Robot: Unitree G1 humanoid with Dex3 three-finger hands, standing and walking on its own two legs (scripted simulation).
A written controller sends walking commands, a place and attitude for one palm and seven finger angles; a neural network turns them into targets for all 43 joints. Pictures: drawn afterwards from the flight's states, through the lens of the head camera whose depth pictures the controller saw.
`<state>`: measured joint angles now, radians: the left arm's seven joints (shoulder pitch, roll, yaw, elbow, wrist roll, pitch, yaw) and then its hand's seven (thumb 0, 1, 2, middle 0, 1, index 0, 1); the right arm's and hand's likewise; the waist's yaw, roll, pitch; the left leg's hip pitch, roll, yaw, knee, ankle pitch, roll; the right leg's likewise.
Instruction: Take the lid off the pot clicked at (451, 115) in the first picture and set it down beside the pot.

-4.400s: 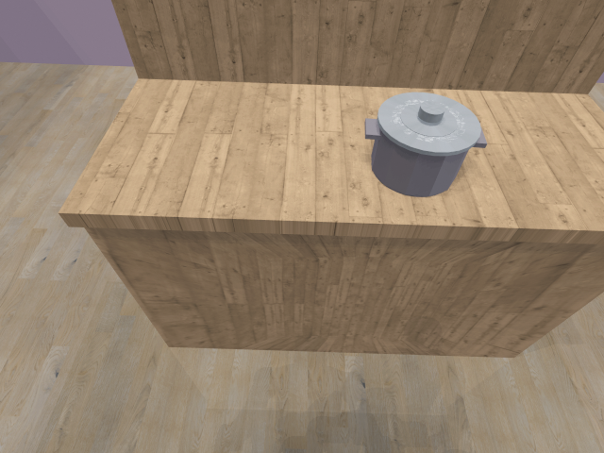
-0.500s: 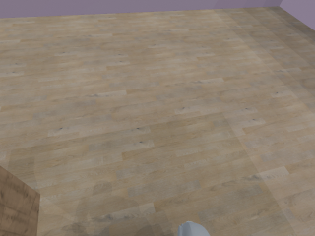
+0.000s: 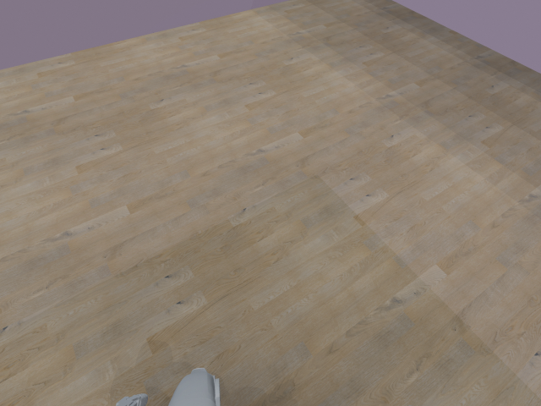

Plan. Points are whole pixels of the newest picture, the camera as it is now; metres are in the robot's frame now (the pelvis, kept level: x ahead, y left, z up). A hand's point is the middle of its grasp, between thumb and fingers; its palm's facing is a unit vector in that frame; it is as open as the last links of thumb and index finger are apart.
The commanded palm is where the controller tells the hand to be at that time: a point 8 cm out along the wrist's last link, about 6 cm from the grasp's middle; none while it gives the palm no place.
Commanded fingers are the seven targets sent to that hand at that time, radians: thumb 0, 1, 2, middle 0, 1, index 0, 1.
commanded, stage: turn to face it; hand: left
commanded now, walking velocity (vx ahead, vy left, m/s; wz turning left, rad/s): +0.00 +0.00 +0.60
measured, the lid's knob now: out of the picture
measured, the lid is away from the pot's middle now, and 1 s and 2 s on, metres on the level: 0.00 0.00 0.00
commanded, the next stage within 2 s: none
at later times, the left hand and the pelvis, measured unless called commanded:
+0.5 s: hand out of the picture +0.14 +0.24 -0.16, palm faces +0.22 -0.95 -0.24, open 7.4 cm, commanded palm none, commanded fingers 0.00 0.90 0.90 -0.20 -0.30 -0.20 -0.30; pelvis +0.09 +0.02 +0.00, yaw +11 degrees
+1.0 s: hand out of the picture +0.03 +0.21 -0.19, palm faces +0.54 -0.81 -0.23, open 7.4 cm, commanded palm none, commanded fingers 0.00 0.90 0.90 -0.20 -0.30 -0.20 -0.30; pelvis +0.09 +0.01 -0.01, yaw +32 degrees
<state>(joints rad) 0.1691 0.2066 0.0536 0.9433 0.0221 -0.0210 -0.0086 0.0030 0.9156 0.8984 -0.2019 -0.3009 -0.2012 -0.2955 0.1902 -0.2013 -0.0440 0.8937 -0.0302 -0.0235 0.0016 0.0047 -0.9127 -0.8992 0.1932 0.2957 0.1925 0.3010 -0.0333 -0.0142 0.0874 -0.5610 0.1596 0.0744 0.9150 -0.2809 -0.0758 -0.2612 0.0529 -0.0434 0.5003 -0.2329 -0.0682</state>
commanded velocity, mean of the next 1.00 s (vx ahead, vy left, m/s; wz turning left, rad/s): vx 0.00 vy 0.00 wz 0.60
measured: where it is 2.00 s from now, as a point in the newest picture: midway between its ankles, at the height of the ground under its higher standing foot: outside the picture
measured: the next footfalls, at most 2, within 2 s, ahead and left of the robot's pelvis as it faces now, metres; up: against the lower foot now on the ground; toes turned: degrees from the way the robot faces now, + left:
left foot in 0.12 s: +0.18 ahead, +0.14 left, +0.00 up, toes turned +9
right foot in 0.60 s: +0.17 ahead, -0.12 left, +0.00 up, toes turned +14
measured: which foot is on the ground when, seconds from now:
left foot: up 0.00-0.10, down 0.12-0.58, up 0.60-0.96, down 0.98-1.00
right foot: down 0.00-0.14, up 0.16-0.58, down 0.60-0.98, up 1.00-1.00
